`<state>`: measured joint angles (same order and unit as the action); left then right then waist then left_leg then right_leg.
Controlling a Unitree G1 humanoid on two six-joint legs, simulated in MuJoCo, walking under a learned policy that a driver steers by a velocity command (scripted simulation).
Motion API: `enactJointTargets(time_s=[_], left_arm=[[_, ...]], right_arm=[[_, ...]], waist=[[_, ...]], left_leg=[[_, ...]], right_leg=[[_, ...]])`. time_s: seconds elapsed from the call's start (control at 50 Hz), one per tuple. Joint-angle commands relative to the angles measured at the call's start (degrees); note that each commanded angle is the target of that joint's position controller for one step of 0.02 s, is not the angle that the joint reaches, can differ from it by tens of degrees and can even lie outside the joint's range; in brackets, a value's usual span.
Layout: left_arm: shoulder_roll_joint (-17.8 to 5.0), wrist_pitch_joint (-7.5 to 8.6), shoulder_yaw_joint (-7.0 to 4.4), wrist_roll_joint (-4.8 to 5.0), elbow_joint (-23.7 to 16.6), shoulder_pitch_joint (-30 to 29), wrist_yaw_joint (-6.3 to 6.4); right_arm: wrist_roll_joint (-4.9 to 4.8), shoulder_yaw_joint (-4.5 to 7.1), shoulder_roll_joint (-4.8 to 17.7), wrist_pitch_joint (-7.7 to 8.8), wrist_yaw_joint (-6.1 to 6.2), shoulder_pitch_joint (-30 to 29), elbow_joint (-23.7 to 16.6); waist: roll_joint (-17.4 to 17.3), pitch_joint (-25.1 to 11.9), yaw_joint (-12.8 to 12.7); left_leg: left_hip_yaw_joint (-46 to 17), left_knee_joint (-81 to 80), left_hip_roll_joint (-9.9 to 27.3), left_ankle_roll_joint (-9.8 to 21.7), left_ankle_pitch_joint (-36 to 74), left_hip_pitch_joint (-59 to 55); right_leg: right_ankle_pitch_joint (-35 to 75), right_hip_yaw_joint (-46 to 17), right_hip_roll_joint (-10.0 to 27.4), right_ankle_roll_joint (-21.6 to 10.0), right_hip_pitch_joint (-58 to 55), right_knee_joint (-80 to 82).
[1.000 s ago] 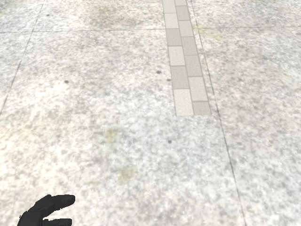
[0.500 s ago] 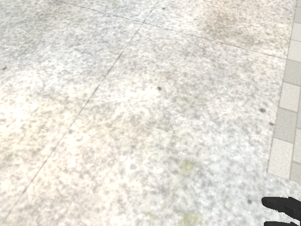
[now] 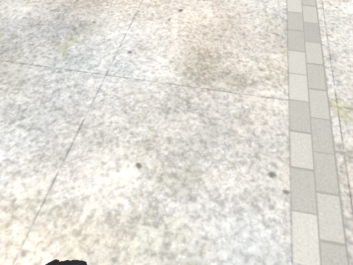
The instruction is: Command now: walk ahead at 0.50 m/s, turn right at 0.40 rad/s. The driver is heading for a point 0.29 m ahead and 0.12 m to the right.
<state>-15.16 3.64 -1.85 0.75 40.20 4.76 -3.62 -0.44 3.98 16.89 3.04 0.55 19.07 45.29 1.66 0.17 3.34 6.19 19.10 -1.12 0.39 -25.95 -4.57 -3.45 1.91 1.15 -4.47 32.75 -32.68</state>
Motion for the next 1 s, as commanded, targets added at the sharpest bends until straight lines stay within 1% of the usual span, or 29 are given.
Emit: enactJointTargets(time_s=[0.02,0.04,0.06,0.08,0.1,0.12,0.14,0.18,0.24,0.3,0.36,0.4,0.44,0.46,0.48,0.5,0.52,0.54,0.56,0.58,0.6,0.62,0.66,0.68,0.72,0.74,0.78,0.86,1.0], left_arm=[[-13.10,0.30,-5.27,-0.06,-0.71,16.30,0.81],[-18.81,0.41,-6.43,0.41,-0.79,18.82,1.14],[-14.17,0.44,-5.16,0.80,-1.25,20.78,1.20],[-12.00,0.36,-4.54,0.32,-1.40,18.54,1.57],[-11.05,0.33,-4.25,0.22,-2.19,15.15,1.87],[-9.43,0.19,-3.66,-0.18,-3.04,11.08,2.02],[-7.89,0.26,-3.02,-0.99,-3.93,8.81,2.28],[-7.24,0.38,-2.73,-1.17,-3.82,7.18,2.59],[-9.28,0.39,-3.15,-0.92,-2.21,7.52,3.43],[-8.94,-0.67,-2.97,-0.28,-0.72,8.66,4.14],[-8.42,-1.53,-2.59,-0.35,0.80,10.29,4.38],[-8.15,-1.84,-2.41,-0.56,1.32,10.04,4.31],[-7.38,-1.98,-2.06,-0.30,1.55,8.51,4.31],[-6.49,-1.71,-1.82,-0.81,1.64,9.81,4.27],[-4.79,-0.98,-1.32,-2.13,1.44,13.82,4.08],[-2.81,-0.80,-0.53,-1.65,3.21,19.43,4.21],[-5.13,-1.45,-0.78,-1.41,3.02,17.02,4.11],[-6.73,-2.66,-1.37,-0.86,2.13,13.51,4.15],[-6.42,-4.13,-1.55,-0.55,2.02,11.40,4.44],[-6.43,-5.44,-1.76,-0.64,2.11,10.60,4.68],[-5.85,-6.29,-1.77,-0.70,2.42,10.67,4.91],[-4.48,-6.60,-1.45,-0.75,3.22,11.48,5.09],[-2.70,-6.23,-1.24,-1.25,5.73,14.46,4.98],[-2.73,-6.10,-1.34,-1.69,6.41,14.89,4.80],[-5.06,-5.95,-1.44,-2.81,4.73,11.88,4.97],[-7.30,-5.77,-2.06,-2.15,5.37,10.68,5.12],[-4.20,-4.43,-1.29,-2.14,5.41,8.58,5.19],[-4.22,-2.47,-1.24,-1.58,6.74,10.12,5.25],[-3.69,-2.66,-1.05,-1.15,8.95,12.27,5.51]], right_arm=[[0.55,1.85,8.93,-0.19,1.66,-1.61,-4.43],[2.00,-0.57,1.93,1.33,0.59,5.36,-6.82],[1.09,-0.43,4.87,3.33,-0.41,1.51,-6.37],[-1.18,0.26,7.40,4.50,-1.10,-3.93,-8.35],[-1.02,-0.21,6.84,5.16,-0.97,-7.08,-9.44],[0.27,0.02,6.83,5.16,-0.51,-8.49,-9.51],[0.83,0.47,7.36,4.48,-0.24,-7.63,-9.46],[1.13,0.32,6.12,2.83,0.12,-4.66,-8.72],[1.35,-0.72,3.22,1.42,0.80,-4.99,-8.23],[1.09,-1.17,2.32,1.33,0.47,-9.29,-8.19],[0.73,-0.89,3.05,1.67,-0.36,-12.83,-8.71],[1.17,-0.36,4.09,2.02,-0.84,-13.70,-9.13],[1.88,0.15,4.44,2.52,-1.06,-10.64,-8.14],[2.47,0.55,5.97,2.84,-0.81,-9.08,-7.74],[3.31,0.84,8.64,2.92,-0.41,-8.37,-8.51],[3.40,0.11,5.32,2.08,-0.07,-6.39,-7.98],[2.11,-0.85,1.51,1.21,-0.16,-4.60,-7.14],[1.49,-1.39,0.74,0.57,-0.43,-4.69,-6.40],[1.46,-1.16,2.12,-0.03,-0.59,-5.98,-6.25],[1.40,-0.77,3.79,-0.48,-0.63,-9.12,-6.69],[1.61,-0.55,4.61,-0.90,-0.48,-12.55,-7.25],[1.78,-0.51,4.46,-1.45,-0.34,-15.24,-7.59],[1.56,-0.64,3.57,-2.25,0.02,-15.95,-7.10],[1.28,-0.82,2.77,-2.30,0.13,-14.46,-6.34],[1.48,-1.33,1.36,-1.97,-0.02,-12.10,-4.92],[1.50,-1.06,1.49,-1.85,-0.11,-11.43,-5.19],[1.59,-0.90,1.41,-1.54,0.24,-12.98,-4.74],[1.08,-0.67,0.69,-1.58,0.63,-11.43,-2.76],[0.72,-0.17,0.86,-2.40,0.76,-11.17,0.62]], waist=[[-2.93,-11.50,-10.87],[12.39,-18.49,-6.31],[9.27,-24.61,-9.87],[6.36,-16.73,-10.71],[0.99,-11.32,-9.13],[-2.15,-6.39,-6.64],[-1.08,-5.05,-4.41],[0.24,-4.47,-2.06],[1.24,-4.76,-1.74],[2.85,-6.37,-3.98],[3.36,-6.18,-5.87],[3.52,-5.41,-5.81],[3.06,-5.34,-3.39],[1.09,-6.44,-3.42],[-4.97,-10.14,-5.82],[-12.41,-16.56,-5.63],[-14.56,-17.59,-3.42],[-11.82,-14.96,-2.70],[-9.14,-12.57,-2.84],[-7.85,-9.38,-3.57],[-8.82,-7.17,-4.81],[-9.88,-5.66,-5.76],[-10.36,-6.13,-6.89],[-10.05,-6.36,-6.72],[-6.09,-3.18,-4.81],[0.41,-0.57,-2.50],[1.90,0.40,-2.73],[0.79,-1.27,-3.05],[-1.22,-1.39,-3.69]], left_leg=[[0.74,31.30,10.78,2.57,55.85,12.72],[-1.40,54.71,-1.00,-1.93,9.03,39.34],[-12.36,61.69,-2.67,-1.43,-5.48,47.37],[-13.38,62.10,0.62,-0.47,-1.48,52.06],[-12.54,57.87,3.10,0.10,2.89,51.30],[-11.45,53.19,4.87,-0.32,4.91,48.49],[-11.23,51.02,6.25,-0.90,5.66,43.57],[-10.18,47.02,6.63,-2.54,5.27,39.43],[-7.93,36.39,5.25,-4.24,12.04,36.64],[-7.24,24.43,3.50,-4.15,25.04,32.30],[-8.33,17.25,2.70,-3.16,29.52,31.04],[-8.81,13.91,2.37,-1.56,26.64,30.91],[-8.00,6.68,1.65,0.72,30.26,25.54],[-10.19,5.17,4.08,2.36,45.21,19.28],[-16.36,9.50,11.18,6.38,66.12,8.70],[-23.83,11.17,18.62,14.72,71.73,0.11],[-29.39,8.31,21.44,17.64,66.33,0.74],[-30.86,6.07,20.98,16.89,54.32,3.38],[-31.26,3.81,20.12,15.35,41.38,6.75],[-29.44,1.32,18.80,13.63,31.88,12.41],[-26.78,-0.49,16.78,11.59,24.71,17.53],[-23.20,-1.57,13.96,9.85,20.21,22.11],[-17.20,-0.82,9.93,7.83,13.81,25.79],[-15.64,-0.47,8.64,6.50,8.71,26.37],[-14.02,1.30,6.26,2.21,-1.59,28.01],[-10.71,2.60,3.35,0.73,1.12,24.31],[-9.62,7.27,2.85,0.51,9.35,17.85],[-9.38,10.12,2.91,1.86,21.68,15.72],[-9.40,11.11,2.94,1.52,27.85,14.30]], right_leg=[[1.83,-4.74,-0.11,-5.91,-29.59,0.83],[-6.58,-36.12,14.93,-17.60,-52.09,4.27],[-13.20,-49.57,17.38,-18.91,-57.65,12.84],[-12.74,-41.18,15.82,-15.84,-52.88,13.97],[-8.53,-34.75,13.65,-14.06,-44.40,14.24],[2.87,-29.01,12.25,-12.90,-35.29,14.62],[14.44,-24.66,11.15,-12.53,-28.80,15.06],[28.34,-19.18,9.63,-12.46,-22.55,15.40],[37.07,-11.75,7.00,-10.87,-18.25,15.49],[32.60,-8.00,4.31,-7.68,-18.71,14.36],[25.70,-10.33,6.11,-6.89,-22.42,12.69],[23.90,-12.81,7.75,-6.53,-24.78,9.61],[20.54,-13.75,6.72,-4.62,-24.99,4.66],[16.55,-12.88,3.66,-2.33,-23.27,1.02],[4.09,-11.07,-0.80,0.37,-16.98,-4.92],[-13.55,-9.20,-3.21,3.95,-11.36,-13.07],[-30.74,-8.33,-2.59,6.15,-9.16,-17.81],[-36.43,-8.64,-1.48,7.10,-6.88,-20.24],[-35.45,-8.44,-0.51,7.78,-5.90,-21.99],[-32.41,-8.07,0.48,8.19,-7.02,-20.81],[-29.34,-7.51,1.33,8.22,-9.63,-16.58],[-25.92,-6.08,1.06,8.05,-13.79,-10.96],[-12.57,-2.76,-0.88,7.23,-22.04,-1.25],[-9.21,-1.76,-1.61,6.53,-24.42,1.89],[-10.38,-6.70,2.95,3.81,-22.68,6.42],[-20.59,-7.48,2.96,1.86,-14.77,6.94],[-23.78,-7.85,2.77,2.41,-9.15,9.85],[-13.24,-6.90,2.17,3.96,-12.39,7.88],[-7.13,-5.97,1.47,3.73,-14.91,6.73]])
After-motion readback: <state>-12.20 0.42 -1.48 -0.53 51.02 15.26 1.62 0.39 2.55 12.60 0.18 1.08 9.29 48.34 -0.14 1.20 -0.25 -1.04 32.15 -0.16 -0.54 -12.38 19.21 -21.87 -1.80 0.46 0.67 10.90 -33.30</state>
